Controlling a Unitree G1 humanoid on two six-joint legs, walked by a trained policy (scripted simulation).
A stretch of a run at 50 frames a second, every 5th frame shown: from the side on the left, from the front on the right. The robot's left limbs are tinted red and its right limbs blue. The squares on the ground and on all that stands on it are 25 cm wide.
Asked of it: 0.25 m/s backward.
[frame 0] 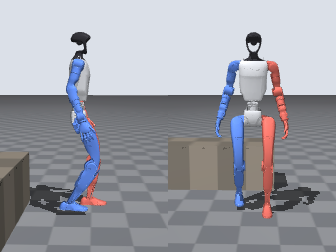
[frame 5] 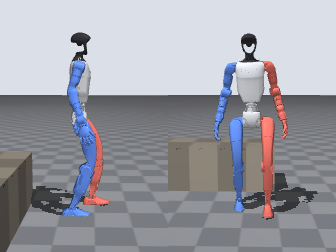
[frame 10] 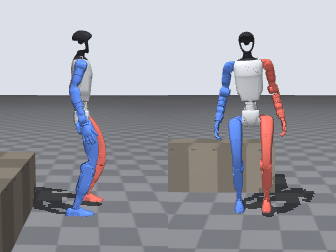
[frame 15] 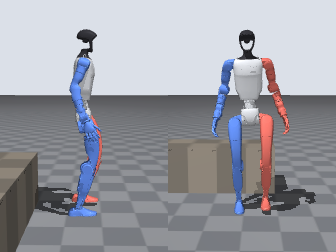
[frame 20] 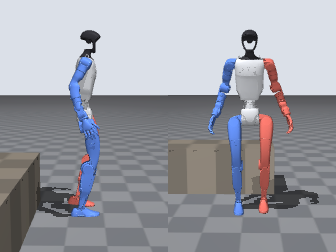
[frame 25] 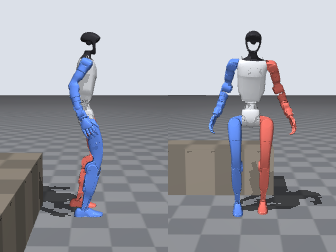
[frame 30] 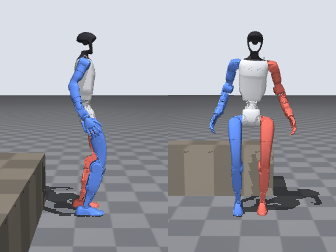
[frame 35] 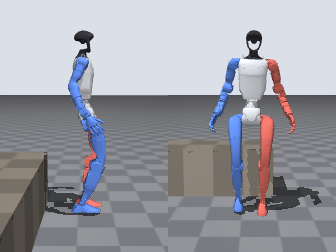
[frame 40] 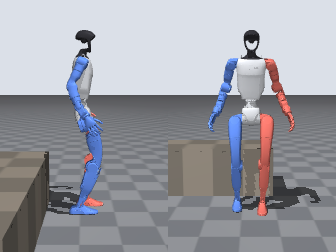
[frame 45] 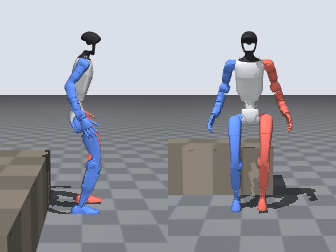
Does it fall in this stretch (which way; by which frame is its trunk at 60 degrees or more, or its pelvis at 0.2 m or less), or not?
no
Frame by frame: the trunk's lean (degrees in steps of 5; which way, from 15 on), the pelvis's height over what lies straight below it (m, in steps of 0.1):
0: 0, 0.8
5: 0, 0.8
10: 5, 0.8
15: 5, 0.8
20: 5, 0.8
25: 5, 0.8
30: 5, 0.8
35: 0, 0.8
40: 5, 0.8
45: 15 forward, 0.8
